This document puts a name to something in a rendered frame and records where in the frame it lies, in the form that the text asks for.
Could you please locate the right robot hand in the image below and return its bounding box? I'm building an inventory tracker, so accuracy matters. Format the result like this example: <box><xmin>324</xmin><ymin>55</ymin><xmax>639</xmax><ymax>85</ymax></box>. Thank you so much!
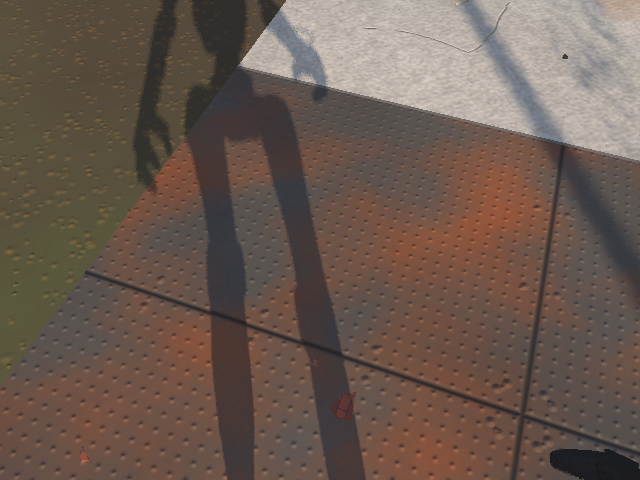
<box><xmin>550</xmin><ymin>449</ymin><xmax>640</xmax><ymax>480</ymax></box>

